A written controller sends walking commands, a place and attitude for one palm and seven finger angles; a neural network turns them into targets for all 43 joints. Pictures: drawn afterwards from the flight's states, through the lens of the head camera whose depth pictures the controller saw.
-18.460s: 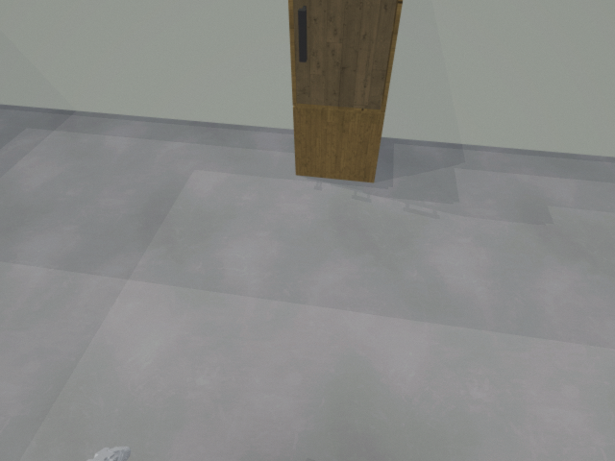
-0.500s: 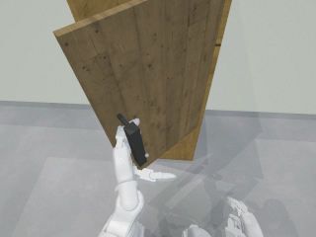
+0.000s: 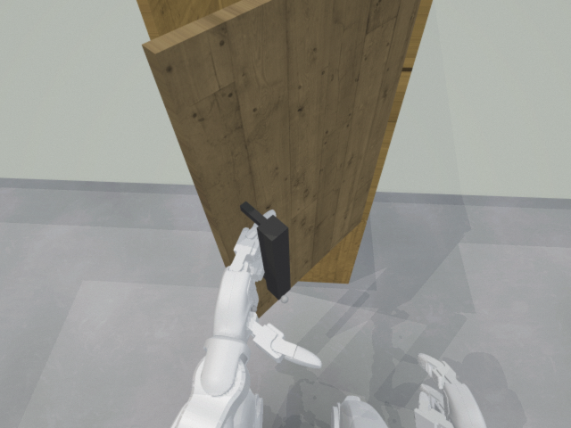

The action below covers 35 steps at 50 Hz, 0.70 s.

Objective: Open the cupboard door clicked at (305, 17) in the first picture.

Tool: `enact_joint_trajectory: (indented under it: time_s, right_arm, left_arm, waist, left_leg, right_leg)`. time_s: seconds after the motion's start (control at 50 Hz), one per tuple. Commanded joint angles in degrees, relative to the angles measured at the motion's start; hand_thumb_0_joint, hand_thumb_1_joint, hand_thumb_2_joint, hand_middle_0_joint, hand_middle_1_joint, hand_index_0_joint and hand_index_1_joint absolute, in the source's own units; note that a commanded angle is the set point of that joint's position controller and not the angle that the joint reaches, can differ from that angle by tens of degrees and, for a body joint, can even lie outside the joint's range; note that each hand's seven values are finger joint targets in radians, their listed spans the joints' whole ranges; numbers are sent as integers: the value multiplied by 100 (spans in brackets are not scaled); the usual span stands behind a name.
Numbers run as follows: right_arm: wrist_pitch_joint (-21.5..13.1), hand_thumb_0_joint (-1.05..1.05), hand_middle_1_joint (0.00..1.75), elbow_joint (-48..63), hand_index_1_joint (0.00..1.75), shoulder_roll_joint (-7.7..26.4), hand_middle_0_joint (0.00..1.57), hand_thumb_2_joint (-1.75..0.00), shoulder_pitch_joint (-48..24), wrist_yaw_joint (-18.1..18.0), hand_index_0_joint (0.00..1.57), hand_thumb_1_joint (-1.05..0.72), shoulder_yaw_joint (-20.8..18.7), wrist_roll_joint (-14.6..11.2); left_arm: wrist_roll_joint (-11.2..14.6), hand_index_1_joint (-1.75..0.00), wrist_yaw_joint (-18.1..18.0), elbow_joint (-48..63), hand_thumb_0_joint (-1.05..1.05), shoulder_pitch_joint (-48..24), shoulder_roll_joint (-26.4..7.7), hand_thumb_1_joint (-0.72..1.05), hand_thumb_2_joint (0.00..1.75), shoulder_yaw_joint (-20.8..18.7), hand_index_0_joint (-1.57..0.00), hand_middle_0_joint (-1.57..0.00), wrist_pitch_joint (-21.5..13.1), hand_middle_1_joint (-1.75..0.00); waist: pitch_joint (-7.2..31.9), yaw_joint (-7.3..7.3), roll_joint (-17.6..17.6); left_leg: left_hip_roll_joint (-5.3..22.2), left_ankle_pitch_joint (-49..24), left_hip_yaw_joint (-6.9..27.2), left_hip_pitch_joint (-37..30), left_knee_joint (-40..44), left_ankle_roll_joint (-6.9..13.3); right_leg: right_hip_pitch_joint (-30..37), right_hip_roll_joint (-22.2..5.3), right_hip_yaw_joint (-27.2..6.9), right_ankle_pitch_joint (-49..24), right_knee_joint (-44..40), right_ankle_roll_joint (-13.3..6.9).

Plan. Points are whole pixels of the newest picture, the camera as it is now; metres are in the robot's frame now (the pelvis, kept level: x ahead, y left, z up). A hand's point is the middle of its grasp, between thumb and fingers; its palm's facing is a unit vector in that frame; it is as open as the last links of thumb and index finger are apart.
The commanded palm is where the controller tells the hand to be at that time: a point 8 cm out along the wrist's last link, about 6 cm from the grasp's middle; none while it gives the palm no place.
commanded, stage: slide the hand sideways off the handle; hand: left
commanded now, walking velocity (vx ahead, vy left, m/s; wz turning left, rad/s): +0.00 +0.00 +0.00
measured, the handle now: (265, 253) +0.35 +0.05 +0.04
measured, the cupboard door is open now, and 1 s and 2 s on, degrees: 48 48 48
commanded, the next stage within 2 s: draw the hand back to the body in 0.82 s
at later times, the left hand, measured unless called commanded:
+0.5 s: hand (244, 338) +0.23 +0.06 +0.05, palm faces -0.07 -1.00 +0.01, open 16.2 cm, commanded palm +0.20 +0.12 +0.05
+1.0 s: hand (216, 364) +0.20 +0.09 +0.06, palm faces -0.09 -1.00 +0.00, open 16.3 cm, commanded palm +0.18 +0.15 +0.07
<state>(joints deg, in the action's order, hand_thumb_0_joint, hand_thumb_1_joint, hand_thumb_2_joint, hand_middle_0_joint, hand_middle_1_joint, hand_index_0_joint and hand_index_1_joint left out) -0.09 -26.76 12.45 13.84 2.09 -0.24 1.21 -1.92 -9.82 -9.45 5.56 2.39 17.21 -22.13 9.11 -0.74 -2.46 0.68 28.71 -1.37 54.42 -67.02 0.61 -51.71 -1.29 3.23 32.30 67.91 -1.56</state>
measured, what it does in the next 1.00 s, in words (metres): stands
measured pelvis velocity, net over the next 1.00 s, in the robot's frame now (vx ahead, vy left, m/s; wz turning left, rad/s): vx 0.00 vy -0.01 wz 0.01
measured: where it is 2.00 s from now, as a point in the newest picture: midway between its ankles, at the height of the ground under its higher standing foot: outside the picture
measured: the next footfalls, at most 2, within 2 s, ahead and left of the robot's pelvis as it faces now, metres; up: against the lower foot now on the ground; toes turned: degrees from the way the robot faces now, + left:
none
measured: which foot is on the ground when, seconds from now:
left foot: down 0.00-1.00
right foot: down 0.00-1.00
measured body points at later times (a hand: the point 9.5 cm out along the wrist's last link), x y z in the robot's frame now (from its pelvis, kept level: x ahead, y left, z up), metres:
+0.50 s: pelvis +0.01 +0.00 -0.01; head +0.08 -0.02 +0.44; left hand +0.23 +0.12 +0.05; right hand +0.21 -0.22 -0.09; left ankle +0.04 +0.11 -0.64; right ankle +0.01 -0.11 -0.64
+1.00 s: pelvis +0.00 -0.01 -0.02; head +0.07 -0.02 +0.43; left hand +0.20 +0.14 +0.06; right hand +0.20 -0.23 -0.10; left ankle +0.04 +0.11 -0.64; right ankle +0.01 -0.11 -0.64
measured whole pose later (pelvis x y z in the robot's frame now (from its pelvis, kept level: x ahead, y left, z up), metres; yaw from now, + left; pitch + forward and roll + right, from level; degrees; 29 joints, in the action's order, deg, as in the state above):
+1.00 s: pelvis +0.00 -0.01 -0.02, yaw +0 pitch +17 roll -1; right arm -2.6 -22.3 12.5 13.7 -1.5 -0.3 -0.3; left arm 6.0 5.2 14.6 32.0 -7.3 8.7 -23.1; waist 10.2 0.8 -2.9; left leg 1.5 32.0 1.0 58.6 -73.5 -0.3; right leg -54.6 -0.4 5.3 35.4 73.0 -2.5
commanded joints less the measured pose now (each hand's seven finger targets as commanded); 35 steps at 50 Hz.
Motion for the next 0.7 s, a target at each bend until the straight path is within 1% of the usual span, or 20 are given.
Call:
enact_joint_trajectory:
  time_s: [0.0, 0.06, 0.08, 0.12, 0.14, 0.18, 0.2, 0.24, 0.26, 0.3, 0.34, 0.36, 0.4, 0.42, 0.46, 0.48, 0.54, 0.6, 0.62, 0.68]
  right_arm:
    - [-222, 0, 30, 1079, 30, 502, 20, -90, -341, -4, 20, -90, -190, -13]
    - [-193, 0, 30, 1127, 30, 499, 20, -90, -338, -48, 20, -90, -163, -28]
    - [-200, 0, 30, 1149, 30, 495, 20, -90, -347, -69, 20, -90, -163, -36]
    - [-223, 0, 30, 1167, 30, 501, 20, -90, -344, -98, 20, -90, -151, -52]
    - [-242, 0, 30, 1171, 30, 491, 20, -90, -338, -109, 20, -90, -152, -41]
    - [-276, 0, 30, 1199, 30, 478, 20, -90, -342, -113, 20, -90, -141, -58]
    - [-297, 0, 30, 1197, 30, 471, 20, -90, -337, -114, 20, -90, -139, -57]
    - [-321, 0, 30, 1241, 30, 472, 20, -90, -323, -111, 20, -90, -144, -50]
    - [-331, 0, 30, 1260, 30, 470, 20, -90, -312, -108, 20, -90, -147, -51]
    - [-332, 0, 30, 1290, 30, 480, 20, -90, -275, -117, 20, -90, -147, -48]
    - [-342, 0, 30, 1319, 30, 482, 20, -90, -294, -136, 20, -90, -157, -46]
    - [-353, 0, 30, 1328, 30, 476, 20, -90, -294, -140, 20, -90, -154, -49]
    - [-380, 0, 30, 1338, 30, 472, 20, -90, -291, -165, 20, -90, -165, -54]
    - [-385, 0, 30, 1344, 30, 484, 20, -90, -273, -173, 20, -90, -167, -59]
    - [-399, 0, 30, 1383, 30, 472, 20, -90, -279, -180, 20, -90, -161, -74]
    - [-408, 0, 30, 1392, 30, 476, 20, -90, -260, -189, 20, -90, -167, -79]
    - [-430, 0, 30, 1416, 30, 483, 20, -90, -244, -212, 20, -90, -186, -93]
    - [-466, 0, 30, 1409, 30, 491, 20, -90, -231, -242, 20, -90, -197, -107]
    - [-468, 0, 30, 1398, 30, 499, 20, -90, -259, -262, 20, -90, -207, -102]
    - [-499, 0, 30, 1396, 30, 491, 20, -90, -272, -293, 20, -90, -221, -118]
  left_arm:
    - [-150, -30, -52, 1537, 0, -368, 42, -50, 30, 42, -15, -15, -351, -30]
    - [-66, -30, 7, 1756, 0, -230, 6, -50, 30, 37, -15, -15, -297, -30]
    - [-18, -30, 36, 1812, 0, -78, -29, -50, 30, 7, -15, -15, -295, -30]
    - [36, -30, 102, 2046, 0, 42, -103, -50, 30, -33, -15, -15, -322, -30]
    - [73, -30, 134, 2143, 0, 150, -144, -50, 30, -65, -15, -15, -354, -30]
    - [121, -30, 239, 2247, 0, 506, -112, -50, 30, -16, -15, -15, -386, -30]
    - [127, -30, 268, 2319, 0, 546, -109, -50, 30, 26, -15, -15, -396, -30]
    - [128, -30, 304, 2479, 0, 809, -157, -50, 30, -3, -15, -15, -414, -30]
    - [127, -30, 332, 2534, 0, 976, -205, -50, 30, -6, -15, -15, -420, -30]
    - [129, -30, 419, 2513, 0, 1209, -277, -50, 30, -46, -15, -15, -400, -30]
    - [116, -30, 507, 2658, 0, 1323, -414, -50, 30, -150, -15, -15, -433, -30]
    - [135, -30, 560, 2721, 0, 1370, -427, -50, 30, -131, -15, -15, -445, -30]
    - [218, -30, 666, 2841, 0, 1573, -520, -50, 30, -243, -15, -15, -481, -30]
    - [259, -30, 712, 2911, 0, 1705, -650, -50, 30, -399, -15, -15, -495, -30]
    - [341, -30, 831, 3068, 0, 1844, -605, -50, 30, -331, -15, -15, -533, -30]
    - [395, -30, 875, 3134, 0, 1973, -666, -50, 30, -410, -15, -15, -539, -30]
    - [486, -30, 1026, 3191, 0, 2308, -744, -50, 30, -517, -15, -15, -534, -30]
    - [581, -30, 1182, 3306, 0, 2396, -844, -50, 30, -610, -15, -15, -575, -30]
    - [599, -30, 1223, 3279, 0, 2497, -942, -50, 30, -730, -15, -15, -567, -30]
    - [704, -30, 1363, 3338, 0, 2653, -1022, -50, 30, -876, -15, -15, -600, -30]
  waist:
    - [1432, -6, 554]
    - [1374, -31, 569]
    - [1361, -24, 693]
    - [1387, -31, 548]
    - [1394, -22, 563]
    - [1310, -27, 589]
    - [1290, -57, 490]
    - [1355, -15, 422]
    - [1367, -18, 440]
    - [1247, -58, 689]
    - [1268, -17, 542]
    - [1227, -41, 506]
    - [1281, -33, 579]
    - [1336, 36, 459]
    - [1316, -7, 452]
    - [1375, 15, 422]
    - [1340, 3, 499]
    - [1269, -46, 569]
    - [1259, 7, 534]
    - [1253, 3, 530]
  left_leg:
    - [-153, -862, 282, -1227, 886, 55]
    - [-144, -840, 312, -1241, 915, 56]
    - [-141, -815, 297, -1208, 904, 57]
    - [-130, -879, 322, -1255, 898, 55]
    - [-135, -926, 315, -1243, 877, 51]
    - [-131, -920, 320, -1215, 872, 41]
    - [-137, -950, 325, -1229, 850, 46]
    - [-134, -1079, 354, -1254, 833, 35]
    - [-136, -1110, 347, -1240, 800, 35]
    - [-147, -1043, 326, -1073, 745, 49]
    - [-153, -1097, 323, -1047, 693, 45]
    - [-161, -1063, 317, -1021, 661, 50]
    - [-170, -1079, 296, -975, 587, 60]
    - [-173, -1155, 309, -951, 588, 53]
    - [-178, -1185, 299, -959, 551, 60]
    - [-187, -1211, 282, -943, 512, 60]
    - [-185, -1279, 279, -847, 443, 66]
    - [-188, -1150, 291, -719, 364, 70]
    - [-190, -1187, 304, -646, 347, 69]
    - [-193, -1068, 284, -558, 279, 55]
  right_leg:
    - [673, 129, -130, -1272, -1134, -88]
    - [693, 142, -117, -1266, -1144, -82]
    - [738, 146, -129, -1264, -1176, -68]
    - [712, 165, -113, -1302, -1136, -75]
    - [746, 154, -114, -1384, -1114, -67]
    - [735, 159, -96, -1391, -1108, -64]
    - [703, 163, -103, -1441, -1100, -62]
    - [697, 164, -74, -1529, -1000, -72]
    - [702, 162, -84, -1586, -991, -69]
    - [737, 157, -107, -1618, -1019, -42]
    - [706, 154, -121, -1659, -945, -51]
    - [677, 151, -144, -1650, -955, -45]
    - [722, 155, -181, -1726, -957, -28]
    - [789, 163, -178, -1762, -916, -54]
    - [777, 161, -183, -1856, -901, -33]
    - [812, 156, -213, -1918, -902, -25]
    - [850, 152, -230, -2082, -887, 6]
    - [802, 143, -271, -2036, -891, 42]
    - [849, 149, -285, -2038, -872, 23]
    - [810, 125, -357, -1958, -887, 57]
